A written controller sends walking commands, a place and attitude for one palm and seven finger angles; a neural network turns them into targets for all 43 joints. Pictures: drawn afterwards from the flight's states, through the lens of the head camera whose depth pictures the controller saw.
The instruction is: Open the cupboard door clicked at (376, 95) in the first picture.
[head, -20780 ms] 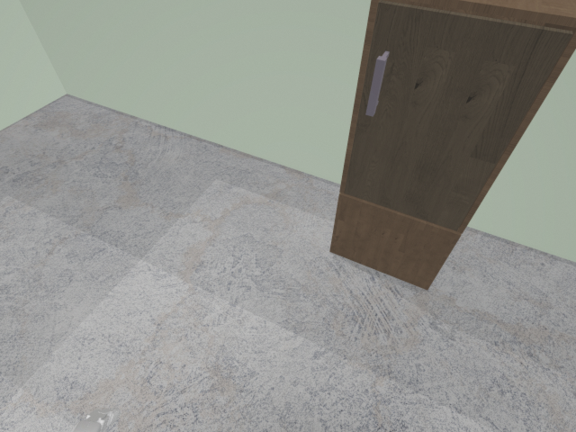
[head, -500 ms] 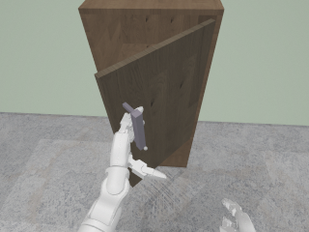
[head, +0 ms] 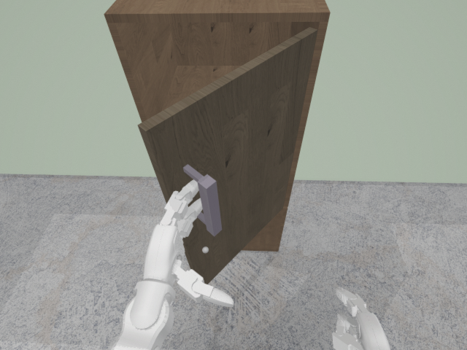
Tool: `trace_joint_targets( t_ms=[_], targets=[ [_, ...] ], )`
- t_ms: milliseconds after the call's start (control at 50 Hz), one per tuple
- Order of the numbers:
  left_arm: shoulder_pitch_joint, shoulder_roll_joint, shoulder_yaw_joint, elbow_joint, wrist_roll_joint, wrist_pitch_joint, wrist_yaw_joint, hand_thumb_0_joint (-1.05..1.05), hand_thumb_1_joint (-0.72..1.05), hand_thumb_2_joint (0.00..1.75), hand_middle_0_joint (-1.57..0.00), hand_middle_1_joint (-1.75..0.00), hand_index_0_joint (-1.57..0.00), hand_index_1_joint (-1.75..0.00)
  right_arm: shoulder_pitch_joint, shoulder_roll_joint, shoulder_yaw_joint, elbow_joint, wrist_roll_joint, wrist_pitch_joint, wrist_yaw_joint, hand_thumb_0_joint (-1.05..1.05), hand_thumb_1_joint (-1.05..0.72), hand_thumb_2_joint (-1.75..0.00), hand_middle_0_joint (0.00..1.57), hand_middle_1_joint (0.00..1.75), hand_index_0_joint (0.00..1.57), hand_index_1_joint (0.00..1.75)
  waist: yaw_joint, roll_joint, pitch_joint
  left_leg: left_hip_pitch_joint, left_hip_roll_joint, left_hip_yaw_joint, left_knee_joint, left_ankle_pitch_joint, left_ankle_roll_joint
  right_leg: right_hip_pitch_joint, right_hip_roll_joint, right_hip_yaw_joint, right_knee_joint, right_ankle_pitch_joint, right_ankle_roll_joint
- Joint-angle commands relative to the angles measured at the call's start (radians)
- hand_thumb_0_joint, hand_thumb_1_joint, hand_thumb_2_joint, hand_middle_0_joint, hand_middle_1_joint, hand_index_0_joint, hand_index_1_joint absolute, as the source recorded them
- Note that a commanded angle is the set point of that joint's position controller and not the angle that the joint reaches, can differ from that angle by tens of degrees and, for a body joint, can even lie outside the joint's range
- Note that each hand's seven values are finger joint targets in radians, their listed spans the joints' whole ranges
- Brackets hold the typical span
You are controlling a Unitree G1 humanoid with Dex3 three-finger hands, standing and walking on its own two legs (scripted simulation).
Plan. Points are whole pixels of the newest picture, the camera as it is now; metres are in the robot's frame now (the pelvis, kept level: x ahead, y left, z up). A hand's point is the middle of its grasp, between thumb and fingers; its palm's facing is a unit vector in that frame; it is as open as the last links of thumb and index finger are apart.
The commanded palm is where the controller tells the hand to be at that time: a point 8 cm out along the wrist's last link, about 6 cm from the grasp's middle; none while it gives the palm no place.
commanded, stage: slide the hand sideways off the handle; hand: left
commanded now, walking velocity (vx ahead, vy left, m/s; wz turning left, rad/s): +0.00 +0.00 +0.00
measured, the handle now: (203, 201) +0.34 +0.08 +0.08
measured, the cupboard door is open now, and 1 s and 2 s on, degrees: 49 49 49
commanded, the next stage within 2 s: draw the hand back to the body in 0.56 s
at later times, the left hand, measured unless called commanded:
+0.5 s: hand (163, 282) +0.21 +0.12 +0.07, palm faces +0.02 -1.00 -0.06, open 16.3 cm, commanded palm +0.17 +0.18 +0.07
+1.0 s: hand (121, 283) +0.19 +0.16 +0.10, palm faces +0.02 -1.00 -0.07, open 16.3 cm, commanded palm +0.16 +0.22 +0.11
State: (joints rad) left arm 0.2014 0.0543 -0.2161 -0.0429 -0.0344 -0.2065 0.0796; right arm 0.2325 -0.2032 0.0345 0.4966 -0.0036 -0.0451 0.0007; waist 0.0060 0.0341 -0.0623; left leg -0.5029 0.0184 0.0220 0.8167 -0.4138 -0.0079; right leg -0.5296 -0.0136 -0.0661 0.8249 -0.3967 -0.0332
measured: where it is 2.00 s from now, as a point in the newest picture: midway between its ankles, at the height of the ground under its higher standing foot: outside the picture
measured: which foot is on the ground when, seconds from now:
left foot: down 0.00-1.00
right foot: down 0.00-1.00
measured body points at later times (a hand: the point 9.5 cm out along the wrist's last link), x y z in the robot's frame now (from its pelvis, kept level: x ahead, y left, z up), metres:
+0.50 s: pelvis +0.01 -0.02 -0.01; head +0.05 -0.04 +0.44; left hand +0.20 +0.17 +0.08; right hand +0.20 -0.23 -0.09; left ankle +0.00 +0.13 -0.70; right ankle +0.02 -0.10 -0.70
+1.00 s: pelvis +0.01 +0.01 -0.01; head +0.01 -0.01 +0.44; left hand +0.18 +0.22 +0.11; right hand +0.19 -0.20 -0.07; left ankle +0.00 +0.13 -0.70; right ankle +0.02 -0.10 -0.70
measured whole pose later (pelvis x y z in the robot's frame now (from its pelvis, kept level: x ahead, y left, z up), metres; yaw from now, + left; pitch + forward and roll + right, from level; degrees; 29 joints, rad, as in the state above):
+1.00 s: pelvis +0.01 +0.01 -0.01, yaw +1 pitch +6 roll -1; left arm 0.56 0.19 0.05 -0.39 -0.21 -0.17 -0.13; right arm 0.28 -0.21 0.04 0.46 0.04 -0.15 -0.05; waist 0.02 0.06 -0.11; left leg -0.54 0.02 0.00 0.90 -0.46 0.00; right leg -0.54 -0.01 -0.09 0.86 -0.43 -0.02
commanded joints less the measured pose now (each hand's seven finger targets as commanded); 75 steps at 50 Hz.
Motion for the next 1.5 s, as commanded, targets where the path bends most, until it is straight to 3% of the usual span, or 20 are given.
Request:
trace_joint_targets(
  t_ms=[0, 60, 200, 320, 400, 480, 560, 660, 800, 820, 900, 1020, 1140, 1160, 1180, 1200, 1220, 1280, 1400, 1480],
  targets=[
    [0.006, 0.016, 0.096, -0.268, -0.033, -0.061, -0.001, 0.00, -0.50, 0.30, -0.15, -0.30, -0.15, -0.30, -0.080, -0.087, -0.036, -0.173, 0.004, -0.060, -0.012, 0.00, -0.90, -0.90, 0.20, 0.30, 0.20, 0.30, 0.023, -0.097, -0.198, 0.036, -0.035, -0.016, -0.108, 0.199, 0.020, 0.175, 0.013, 0.033, -0.128, 0.269, 0.009],
    [0.044, 0.020, 0.088, -0.309, -0.027, -0.070, -0.014, 0.00, -0.50, 0.30, -0.15, -0.30, -0.15, -0.30, -0.074, -0.089, -0.039, -0.182, 0.003, -0.063, -0.010, 0.00, -0.90, -0.90, 0.20, 0.30, 0.20, 0.30, 0.009, -0.094, -0.167, 0.026, -0.035, -0.015, -0.097, 0.200, 0.019, 0.149, 0.011, 0.034, -0.117, 0.287, 0.015],
    [0.208, 0.057, 0.103, -0.403, -0.027, -0.113, -0.058, 0.00, -0.50, 0.30, -0.15, -0.30, -0.15, -0.30, -0.050, -0.093, -0.050, -0.198, 0.000, -0.082, -0.010, 0.00, -0.90, -0.90, 0.20, 0.30, 0.20, 0.30, 0.004, -0.092, -0.202, 0.007, -0.037, -0.016, -0.050, 0.238, 0.024, 0.151, 0.007, 0.047, -0.084, 0.366, 0.021],
    [0.230, 0.114, 0.165, -0.448, -0.066, -0.141, -0.116, 0.00, -0.50, 0.30, -0.15, -0.30, -0.15, -0.30, -0.046, -0.098, -0.050, -0.197, 0.004, -0.104, -0.025, 0.00, -0.90, -0.90, 0.20, 0.30, 0.20, 0.30, -0.012, -0.099, -0.177, -0.048, -0.044, -0.022, -0.008, 0.189, 0.023, 0.128, -0.008, 0.086, -0.089, 0.342, 0.039],
    [0.317, 0.146, 0.233, -0.425, -0.111, -0.149, -0.168, 0.00, -0.50, 0.30, -0.15, -0.30, -0.15, -0.30, -0.042, -0.102, -0.052, -0.192, 0.010, -0.116, -0.036, 0.00, -0.90, -0.90, 0.20, 0.30, 0.20, 0.30, -0.001, -0.125, -0.188, -0.083, -0.047, -0.025, 0.016, 0.178, 0.019, 0.153, -0.020, 0.119, -0.098, 0.355, 0.051],
    [0.350, 0.151, 0.250, -0.441, -0.155, -0.161, -0.228, 0.00, -0.50, 0.30, -0.15, -0.30, -0.15, -0.30, -0.044, -0.109, -0.054, -0.191, 0.019, -0.131, -0.043, 0.00, -0.90, -0.90, 0.20, 0.30, 0.20, 0.30, -0.005, -0.099, -0.182, -0.091, -0.049, -0.028, 0.026, 0.175, 0.016, 0.136, -0.022, 0.116, -0.090, 0.358, 0.055],
    [0.307, 0.153, 0.243, -0.447, -0.178, -0.173, -0.260, 0.00, -0.50, 0.30, -0.15, -0.30, -0.15, -0.30, -0.046, -0.117, -0.055, -0.192, 0.021, -0.148, -0.049, 0.00, -0.90, -0.90, 0.20, 0.30, 0.20, 0.30, -0.020, -0.107, -0.154, -0.115, -0.048, -0.037, 0.041, 0.132, 0.016, 0.083, -0.021, 0.120, -0.100, 0.244, 0.054],
    [0.286, 0.160, 0.224, -0.499, -0.164, -0.181, -0.239, 0.00, -0.50, 0.30, -0.15, -0.30, -0.15, -0.30, -0.040, -0.120, -0.059, -0.201, 0.026, -0.170, -0.048, 0.00, -0.90, -0.90, 0.20, 0.30, 0.20, 0.30, -0.011, -0.031, -0.173, -0.079, -0.042, -0.045, 0.026, 0.129, 0.021, 0.030, 0.004, 0.066, -0.067, 0.141, 0.024],
    [0.349, 0.206, 0.303, -0.524, -0.150, -0.088, -0.178, 0.00, -0.50, 0.30, -0.15, -0.30, -0.15, -0.30, -0.056, -0.108, -0.050, -0.218, 0.038, -0.160, -0.053, 0.00, -0.90, -0.90, 0.20, 0.30, 0.20, 0.30, 0.026, -0.037, -0.173, -0.051, -0.033, -0.047, -0.034, 0.130, 0.020, 0.081, 0.020, 0.030, -0.075, 0.125, 0.016],
    [0.347, 0.175, 0.271, -0.535, -0.156, -0.073, -0.182, 0.00, -0.50, 0.30, -0.15, -0.30, -0.15, -0.30, -0.060, -0.106, -0.045, -0.226, 0.040, -0.162, -0.052, 0.00, -0.90, -0.90, 0.20, 0.30, 0.20, 0.30, 0.016, -0.035, -0.150, -0.042, -0.031, -0.046, -0.043, 0.124, 0.021, 0.068, 0.020, 0.023, -0.082, 0.128, 0.021],
    [0.350, 0.210, 0.319, -0.541, -0.189, -0.017, -0.205, 0.00, -0.50, 0.30, -0.15, -0.30, -0.15, -0.30, -0.067, -0.117, -0.038, -0.216, 0.044, -0.167, -0.063, 0.00, -0.90, -0.90, 0.20, 0.30, 0.20, 0.30, 0.017, -0.080, -0.123, -0.035, -0.027, -0.053, -0.064, 0.119, 0.022, 0.094, 0.023, 0.020, -0.115, 0.119, 0.023],
    [0.293, 0.243, 0.348, -0.620, -0.206, 0.006, -0.240, 0.00, -0.50, 0.30, -0.15, -0.30, -0.15, -0.30, -0.067, -0.123, -0.028, -0.205, 0.048, -0.194, -0.072, 0.00, -0.90, -0.90, 0.20, 0.30, 0.20, 0.30, 0.017, 0.023, -0.103, 0.027, -0.024, -0.063, -0.098, 0.131, 0.019, 0.092, 0.026, 0.002, -0.128, 0.123, 0.017],
    [0.293, 0.275, 0.411, -0.620, -0.234, 0.042, -0.267, 0.00, -0.32, 0.37, -0.16, -0.30, -0.16, -0.30, -0.068, -0.126, -0.024, -0.180, 0.052, -0.211, -0.077, 0.00, -0.90, -0.90, 0.20, 0.30, 0.20, 0.30, 0.025, 0.023, -0.101, 0.069, -0.024, -0.066, -0.125, 0.175, 0.013, 0.132, 0.030, -0.014, -0.145, 0.180, 0.018],
    [0.259, 0.428, 0.446, -0.706, -0.083, 0.045, -0.130, 0.00, -0.29, 0.39, -0.16, -0.30, -0.16, -0.30, -0.067, -0.118, -0.028, -0.181, 0.032, -0.199, -0.103, 0.00, -0.90, -0.90, 0.20, 0.30, 0.20, 0.30, 0.056, 0.022, -0.110, 0.077, -0.012, -0.047, -0.175, 0.180, 0.020, 0.196, 0.007, 0.040, -0.207, 0.184, 0.006],
    [0.346, 0.342, 0.422, -0.653, -0.069, 0.067, -0.070, 0.00, -0.26, 0.40, -0.16, -0.30, -0.16, -0.30, -0.059, -0.097, -0.021, -0.170, 0.025, -0.193, -0.110, 0.00, -0.90, -0.90, 0.20, 0.30, 0.20, 0.30, 0.040, 0.011, -0.058, 0.089, -0.015, -0.043, -0.189, 0.181, 0.017, 0.188, 0.003, 0.032, -0.235, 0.181, 0.007],
    [0.366, 0.321, 0.408, -0.641, -0.059, 0.084, -0.045, 0.00, -0.22, 0.42, -0.16, -0.30, -0.16, -0.30, -0.066, -0.101, -0.020, -0.169, 0.023, -0.187, -0.109, 0.00, -0.90, -0.90, 0.20, 0.30, 0.20, 0.30, 0.041, -0.037, -0.043, 0.087, -0.014, -0.047, -0.197, 0.176, 0.017, 0.195, 0.004, 0.027, -0.250, 0.170, 0.009],
    [0.371, 0.295, 0.386, -0.626, -0.044, 0.092, -0.028, 0.00, -0.18, 0.43, -0.16, -0.30, -0.16, -0.30, -0.067, -0.098, -0.017, -0.155, 0.023, -0.179, -0.108, 0.00, -0.90, -0.90, 0.20, 0.30, 0.20, 0.30, 0.033, -0.023, -0.023, 0.107, -0.009, -0.040, -0.205, 0.193, 0.019, 0.204, 0.001, 0.027, -0.257, 0.185, 0.012],
    [0.346, 0.327, 0.408, -0.646, -0.017, 0.093, 0.014, 0.00, -0.08, 0.48, -0.16, -0.30, -0.16, -0.30, -0.083, -0.105, -0.017, -0.137, 0.017, -0.165, -0.108, 0.00, -0.90, -0.90, 0.20, 0.30, 0.20, 0.30, 0.033, 0.024, -0.018, 0.166, -0.004, -0.037, -0.253, 0.221, 0.018, 0.244, 0.001, 0.019, -0.289, 0.205, 0.013],
    [0.292, 0.381, 0.467, -0.641, 0.008, 0.081, 0.061, 0.00, 0.13, 0.57, -0.17, -0.30, -0.17, -0.30, -0.116, -0.114, -0.019, -0.097, 0.008, -0.170, -0.114, 0.00, -0.90, -0.90, 0.20, 0.30, 0.20, 0.30, 0.040, 0.015, -0.021, 0.258, 0.000, -0.038, -0.339, 0.259, 0.020, 0.333, 0.002, 0.014, -0.360, 0.223, 0.011],
    [0.289, 0.375, 0.485, -0.645, 0.012, 0.072, 0.068, 0.00, 0.27, 0.63, -0.18, -0.30, -0.18, -0.30, -0.123, -0.111, -0.019, -0.073, 0.005, -0.173, -0.108, 0.00, -0.90, -0.90, 0.20, 0.30, 0.20, 0.30, 0.045, 0.040, -0.017, 0.309, 0.008, -0.041, -0.386, 0.356, 0.010, 0.377, 0.005, 0.006, -0.380, 0.272, 0.013]
  ],
)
